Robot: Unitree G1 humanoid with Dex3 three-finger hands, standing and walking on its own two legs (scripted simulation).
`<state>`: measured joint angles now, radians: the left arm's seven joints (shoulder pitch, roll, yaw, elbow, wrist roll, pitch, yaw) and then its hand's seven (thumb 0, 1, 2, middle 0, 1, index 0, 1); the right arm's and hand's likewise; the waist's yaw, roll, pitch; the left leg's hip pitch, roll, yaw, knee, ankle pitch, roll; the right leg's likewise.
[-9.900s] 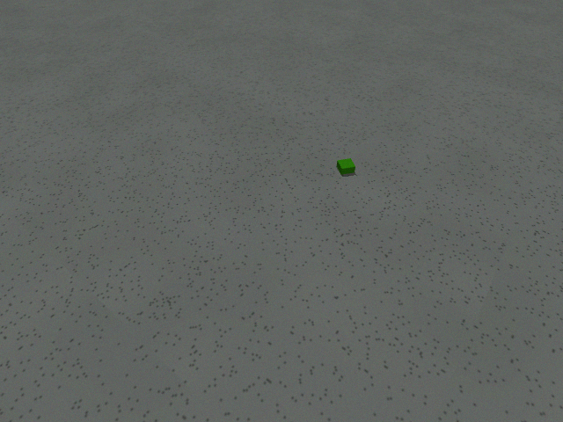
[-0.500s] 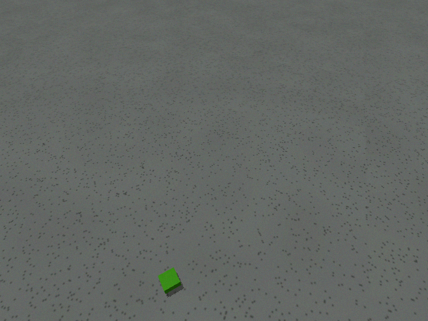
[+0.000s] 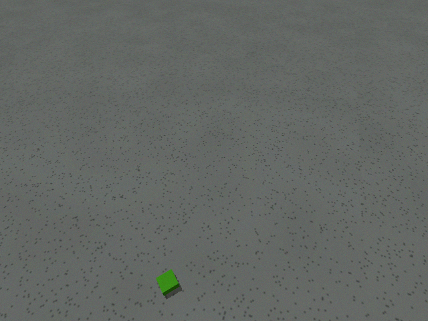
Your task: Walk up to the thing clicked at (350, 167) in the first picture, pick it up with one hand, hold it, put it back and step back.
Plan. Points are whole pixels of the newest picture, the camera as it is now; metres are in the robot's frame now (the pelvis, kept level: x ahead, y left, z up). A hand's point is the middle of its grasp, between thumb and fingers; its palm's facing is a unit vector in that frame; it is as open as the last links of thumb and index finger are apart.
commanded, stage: walk up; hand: left
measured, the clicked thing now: (167, 282) +0.45 +0.24 -0.76
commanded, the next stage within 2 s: stand in 0.06 s
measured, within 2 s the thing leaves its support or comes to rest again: neither
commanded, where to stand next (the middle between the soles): +0.06 +0.01 m, yaw -1 degrees
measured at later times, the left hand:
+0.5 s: hand out of the picture +0.06 +0.24 -0.15, palm faces -0.02 -0.94 -0.33, open 7.3 cm
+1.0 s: hand out of the picture +0.06 +0.24 -0.15, palm faces -0.03 -0.94 -0.34, open 7.4 cm
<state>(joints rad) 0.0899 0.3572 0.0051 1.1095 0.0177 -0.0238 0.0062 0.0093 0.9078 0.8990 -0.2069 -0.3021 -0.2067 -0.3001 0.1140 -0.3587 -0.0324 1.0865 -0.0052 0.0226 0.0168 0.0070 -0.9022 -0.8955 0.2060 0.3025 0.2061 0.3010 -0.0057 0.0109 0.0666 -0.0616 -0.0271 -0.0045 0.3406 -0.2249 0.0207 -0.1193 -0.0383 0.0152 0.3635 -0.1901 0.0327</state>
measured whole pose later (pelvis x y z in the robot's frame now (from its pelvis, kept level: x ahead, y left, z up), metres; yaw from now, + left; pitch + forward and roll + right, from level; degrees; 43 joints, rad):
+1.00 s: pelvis -0.01 -0.01 +0.00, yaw +0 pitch -2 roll +0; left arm 0.13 0.35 0.00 1.13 0.01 -0.01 -0.01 0.01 0.91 0.90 -0.21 -0.30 -0.21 -0.30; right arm 0.13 -0.35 0.01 1.13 0.00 -0.01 0.01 0.01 -0.90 -0.90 0.21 0.30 0.21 0.30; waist 0.00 0.01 0.05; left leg -0.07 0.00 -0.02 0.31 -0.19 0.00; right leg -0.12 -0.02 0.00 0.32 -0.15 0.01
